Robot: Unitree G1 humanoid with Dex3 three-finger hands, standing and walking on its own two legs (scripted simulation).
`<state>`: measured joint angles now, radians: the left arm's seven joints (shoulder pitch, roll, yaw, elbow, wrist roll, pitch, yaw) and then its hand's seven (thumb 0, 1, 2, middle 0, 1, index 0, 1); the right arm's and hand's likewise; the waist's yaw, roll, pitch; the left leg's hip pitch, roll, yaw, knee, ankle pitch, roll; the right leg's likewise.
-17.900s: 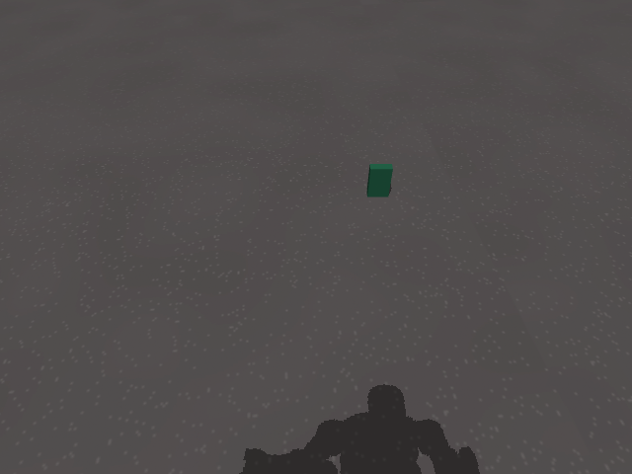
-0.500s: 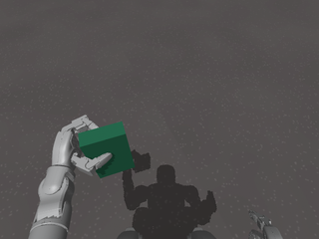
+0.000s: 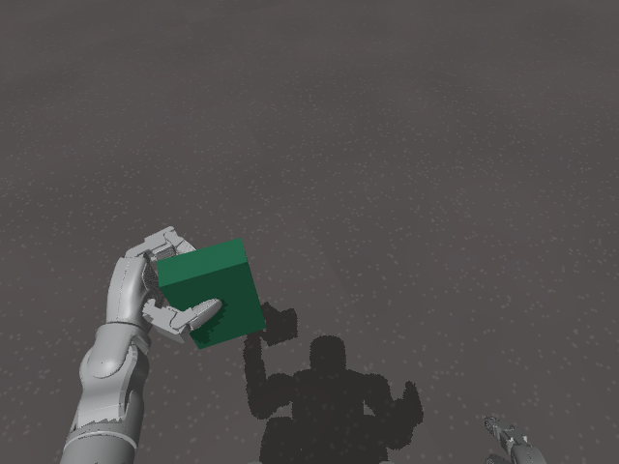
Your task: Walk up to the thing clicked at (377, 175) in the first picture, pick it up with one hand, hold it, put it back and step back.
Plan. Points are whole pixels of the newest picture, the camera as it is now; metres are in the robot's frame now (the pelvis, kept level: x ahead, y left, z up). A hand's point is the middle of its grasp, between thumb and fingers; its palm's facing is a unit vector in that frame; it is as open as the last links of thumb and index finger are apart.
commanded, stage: hold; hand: left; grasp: from the side
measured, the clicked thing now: (218, 298) +0.33 +0.13 +0.02
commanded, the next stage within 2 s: none
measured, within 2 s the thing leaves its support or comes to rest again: neither
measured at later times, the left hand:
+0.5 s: hand (184, 282) +0.33 +0.16 +0.07, palm faces -0.04 -1.00 +0.00, open 8.5 cm
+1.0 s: hand (183, 277) +0.33 +0.16 +0.07, palm faces -0.04 -1.00 +0.00, open 8.4 cm
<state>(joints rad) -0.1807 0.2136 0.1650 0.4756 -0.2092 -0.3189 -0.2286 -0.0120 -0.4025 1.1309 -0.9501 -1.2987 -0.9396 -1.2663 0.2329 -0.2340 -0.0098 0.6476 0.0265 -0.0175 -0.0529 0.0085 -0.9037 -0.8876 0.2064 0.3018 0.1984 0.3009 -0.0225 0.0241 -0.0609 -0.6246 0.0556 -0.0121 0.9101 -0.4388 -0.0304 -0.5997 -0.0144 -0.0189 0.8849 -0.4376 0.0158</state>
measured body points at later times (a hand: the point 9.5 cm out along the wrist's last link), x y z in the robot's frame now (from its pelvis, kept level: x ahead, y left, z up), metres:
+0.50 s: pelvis +0.00 +0.00 +0.01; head +0.04 +0.00 +0.46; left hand +0.33 +0.22 +0.07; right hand +0.13 -0.25 -0.10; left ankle +0.01 +0.14 -0.69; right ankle +0.00 -0.13 -0.69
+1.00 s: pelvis +0.01 +0.00 +0.01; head +0.04 +0.00 +0.46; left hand +0.33 +0.22 +0.07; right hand +0.14 -0.25 -0.10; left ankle +0.01 +0.14 -0.69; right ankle +0.00 -0.13 -0.69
